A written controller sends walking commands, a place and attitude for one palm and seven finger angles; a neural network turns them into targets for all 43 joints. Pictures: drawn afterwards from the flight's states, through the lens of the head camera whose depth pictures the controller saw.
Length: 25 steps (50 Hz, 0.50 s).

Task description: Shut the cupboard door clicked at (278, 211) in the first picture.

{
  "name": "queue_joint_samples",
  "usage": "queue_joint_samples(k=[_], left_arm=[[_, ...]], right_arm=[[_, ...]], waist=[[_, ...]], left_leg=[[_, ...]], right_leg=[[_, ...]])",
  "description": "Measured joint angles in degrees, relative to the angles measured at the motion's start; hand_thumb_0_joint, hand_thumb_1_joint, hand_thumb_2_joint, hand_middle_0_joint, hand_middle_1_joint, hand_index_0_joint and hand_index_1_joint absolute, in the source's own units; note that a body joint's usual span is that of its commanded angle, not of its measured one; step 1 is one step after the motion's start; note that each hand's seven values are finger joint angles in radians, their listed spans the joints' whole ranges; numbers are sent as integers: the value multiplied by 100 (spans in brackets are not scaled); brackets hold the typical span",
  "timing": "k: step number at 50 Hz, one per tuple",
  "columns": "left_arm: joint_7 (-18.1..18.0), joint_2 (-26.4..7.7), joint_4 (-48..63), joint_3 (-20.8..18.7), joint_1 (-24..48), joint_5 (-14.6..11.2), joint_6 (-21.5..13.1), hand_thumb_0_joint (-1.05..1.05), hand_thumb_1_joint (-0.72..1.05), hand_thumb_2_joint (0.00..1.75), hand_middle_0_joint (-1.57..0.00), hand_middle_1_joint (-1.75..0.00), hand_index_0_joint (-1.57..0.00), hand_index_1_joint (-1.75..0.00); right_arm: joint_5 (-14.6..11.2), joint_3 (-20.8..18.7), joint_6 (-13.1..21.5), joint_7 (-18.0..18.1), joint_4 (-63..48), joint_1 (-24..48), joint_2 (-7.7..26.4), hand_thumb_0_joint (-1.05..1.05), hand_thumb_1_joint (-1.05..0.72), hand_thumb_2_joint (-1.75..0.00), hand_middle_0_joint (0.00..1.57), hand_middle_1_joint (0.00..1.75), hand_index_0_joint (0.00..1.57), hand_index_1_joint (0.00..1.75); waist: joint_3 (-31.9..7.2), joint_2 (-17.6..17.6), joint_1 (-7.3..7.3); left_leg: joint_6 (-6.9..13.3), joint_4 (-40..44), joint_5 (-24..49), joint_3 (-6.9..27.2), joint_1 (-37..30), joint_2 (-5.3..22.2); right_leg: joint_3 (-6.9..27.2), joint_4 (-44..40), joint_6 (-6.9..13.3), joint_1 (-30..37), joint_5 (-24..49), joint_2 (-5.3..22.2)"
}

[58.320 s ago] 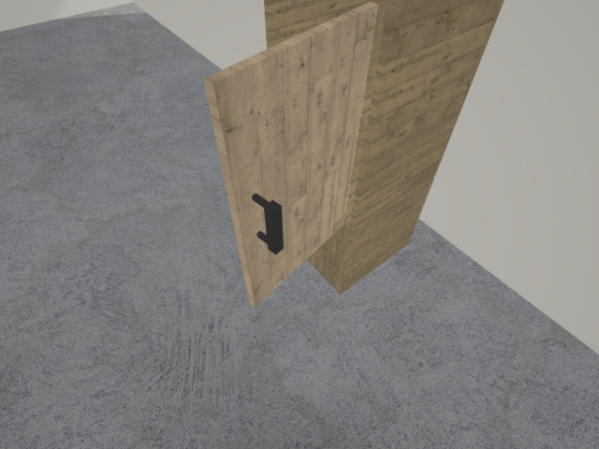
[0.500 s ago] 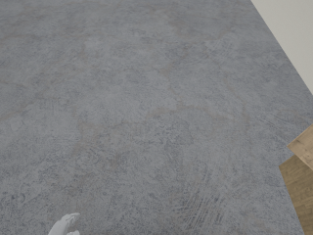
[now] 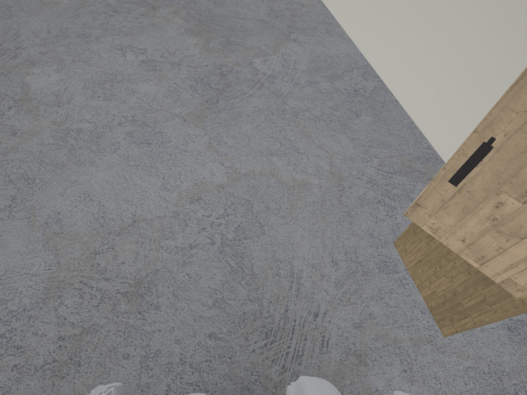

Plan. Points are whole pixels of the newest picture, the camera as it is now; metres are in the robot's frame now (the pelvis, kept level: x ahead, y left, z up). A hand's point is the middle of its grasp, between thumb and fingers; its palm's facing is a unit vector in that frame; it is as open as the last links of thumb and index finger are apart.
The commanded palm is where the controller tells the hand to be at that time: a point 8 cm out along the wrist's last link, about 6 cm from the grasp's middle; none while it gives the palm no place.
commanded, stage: turn to face it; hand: left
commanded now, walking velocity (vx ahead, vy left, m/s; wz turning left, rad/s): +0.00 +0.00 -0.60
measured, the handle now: (472, 161) +0.63 -0.45 -0.04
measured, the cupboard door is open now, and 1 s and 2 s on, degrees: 31 31 31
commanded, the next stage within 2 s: take the last steps up to it in 1.12 s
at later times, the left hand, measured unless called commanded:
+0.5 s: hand (183, 377) +0.16 +0.14 -0.16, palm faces -0.28 -0.93 -0.23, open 7.4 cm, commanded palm none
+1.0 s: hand (231, 321) +0.26 +0.07 -0.16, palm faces -0.55 -0.79 -0.27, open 7.4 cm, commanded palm none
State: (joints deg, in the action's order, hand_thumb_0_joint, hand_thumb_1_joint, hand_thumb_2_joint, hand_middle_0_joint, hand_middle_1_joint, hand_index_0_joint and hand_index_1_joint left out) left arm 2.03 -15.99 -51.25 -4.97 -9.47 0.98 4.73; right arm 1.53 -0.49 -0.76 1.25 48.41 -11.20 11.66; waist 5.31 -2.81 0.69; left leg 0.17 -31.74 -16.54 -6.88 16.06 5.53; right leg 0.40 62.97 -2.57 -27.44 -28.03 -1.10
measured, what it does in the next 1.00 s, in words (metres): steps on the spot, turning right: right foot, then left foot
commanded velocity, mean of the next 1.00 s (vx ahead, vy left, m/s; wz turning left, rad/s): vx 0.00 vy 0.00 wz -0.52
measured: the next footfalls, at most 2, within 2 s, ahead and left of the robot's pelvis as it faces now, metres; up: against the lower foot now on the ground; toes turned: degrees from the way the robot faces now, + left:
right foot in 0.22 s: +0.02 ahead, -0.15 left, +0.00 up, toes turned -13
left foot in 0.58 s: +0.12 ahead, +0.07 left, +0.00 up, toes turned -17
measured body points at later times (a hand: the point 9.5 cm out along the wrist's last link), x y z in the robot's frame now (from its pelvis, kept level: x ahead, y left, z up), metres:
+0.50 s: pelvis +0.02 -0.03 +0.00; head +0.07 -0.04 +0.45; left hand +0.17 +0.19 -0.14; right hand +0.03 -0.32 -0.13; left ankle +0.06 +0.10 -0.70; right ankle -0.02 -0.14 -0.74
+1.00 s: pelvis +0.04 -0.05 -0.01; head +0.07 -0.08 +0.43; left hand +0.28 +0.11 -0.14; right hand -0.08 -0.29 -0.16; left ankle +0.08 +0.08 -0.72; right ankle -0.03 -0.14 -0.74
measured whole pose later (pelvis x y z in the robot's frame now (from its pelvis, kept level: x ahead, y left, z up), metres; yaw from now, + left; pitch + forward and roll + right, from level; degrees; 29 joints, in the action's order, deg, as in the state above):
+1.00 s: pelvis +0.04 -0.05 -0.01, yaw -34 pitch +1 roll -1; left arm 1.4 -14.0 -51.1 -3.1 -7.0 1.1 1.7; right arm 0.7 -2.8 -2.9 0.6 53.4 -14.4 15.1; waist 4.9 2.9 -1.5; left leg -3.1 -45.5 -28.6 -9.0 18.5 9.0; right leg -3.4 34.7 0.7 -16.4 -19.1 0.3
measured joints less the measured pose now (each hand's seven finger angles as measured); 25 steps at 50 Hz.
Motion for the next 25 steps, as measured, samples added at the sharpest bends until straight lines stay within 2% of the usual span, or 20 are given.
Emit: queue_joint_samples(k=[3, 8, 11, 12, 14, 17, 21, 25], left_arm=[[36, -4, 41, -16, 51, -7, 19, 1, 91, 90, -20, -30, -20, -30], [60, 51, 82, 21, 175, -3, -9, 1, 91, 90, -20, -30, -20, -30], [69, 60, 166, 87, 175, 2, -120, 1, 91, 90, -20, -30, -20, -30], [39, 80, 167, 98, 178, 15, -200, 1, 91, 90, -20, -30, -20, -30], [-38, 202, 139, 161, 196, -1, -284, 0, 91, 90, -20, -30, -20, -30], [-135, 294, 122, 210, 112, -16, -276, 0, 91, 90, -20, -30, -20, -30], [-153, 314, 60, 251, 4, -3, -243, 0, 90, 90, -20, -30, -20, -30], [-137, 299, 23, 245, -58, 21, -228, 0, 90, 90, -20, -30, -20, -30]], right_arm=[[3, -22, -3, -6, 63, -72, -1, 1, -90, -89, 21, 30, 20, 30], [3, -113, -50, -59, 206, -175, 101, 1, -90, -89, 21, 30, 20, 30], [-36, -190, -106, -97, 265, -289, 219, 1, -90, -89, 21, 30, 20, 30], [-57, -222, -150, -103, 300, -283, 276, 1, -90, -89, 21, 30, 20, 30], [-82, -265, -291, -57, 382, -146, 418, 1, -90, -89, 20, 30, 20, 30], [-93, -268, -337, -19, 407, 21, 465, 1, -91, -89, 20, 30, 20, 30], [-95, -237, -288, -61, 275, 120, 400, 1, -91, -89, 20, 30, 20, 30], [-117, -198, -234, -68, 172, 192, 312, 1, -91, -89, 20, 30, 20, 30]], waist=[[38, 119, -13], [62, 336, -107], [-2, 416, -142], [-23, 452, -128], [55, 631, -162], [92, 599, -170], [32, 421, -166], [-32, 248, -87]], left_leg=[[-37, 172, 53, -175, -154, 157], [-176, -5, -105, -472, -197, 414], [-321, -519, -406, -629, -55, 557], [-368, -941, -787, -538, 121, 557], [-401, -2033, -1384, 31, 572, 369], [-467, -3067, -1213, 372, 1078, 79], [-537, -2912, -799, 455, 1279, -59], [-531, -1938, -768, 499, 1034, -181]], right_leg=[[-192, -277, -45, 73, 72, 157], [-389, -1533, 30, 542, 209, 238], [-474, -2813, 204, 1109, 1045, 221], [-429, -2882, 298, 1118, 882, 191], [-372, -2686, 376, 1018, 765, 78], [-175, -2945, 382, 1105, 977, 15], [62, -3318, 398, 1225, 1189, -37], [304, -3382, 359, 1228, 1217, -95]])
